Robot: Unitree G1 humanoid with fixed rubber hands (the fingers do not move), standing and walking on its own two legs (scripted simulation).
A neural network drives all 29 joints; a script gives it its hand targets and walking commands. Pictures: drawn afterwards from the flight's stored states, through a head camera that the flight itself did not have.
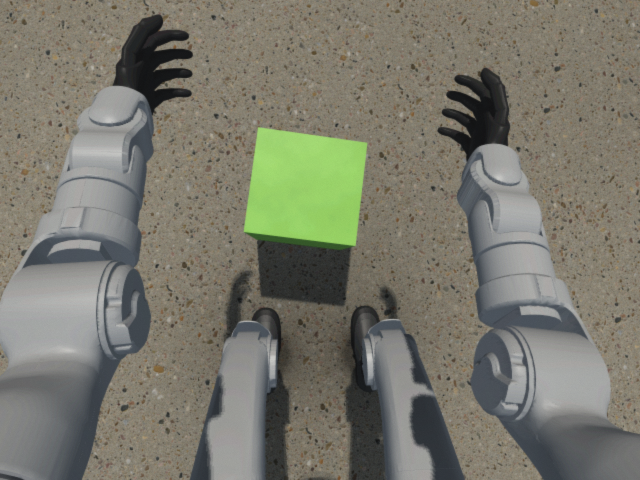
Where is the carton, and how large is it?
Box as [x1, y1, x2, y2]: [244, 127, 366, 249]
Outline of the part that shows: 258,127 244,231 256,239 334,249 342,249 355,245 366,143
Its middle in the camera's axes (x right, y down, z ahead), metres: -0.04 -0.08 +0.85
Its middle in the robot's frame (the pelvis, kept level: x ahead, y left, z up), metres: +0.49 +0.01 -0.52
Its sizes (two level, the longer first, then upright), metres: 0.210 0.200 0.250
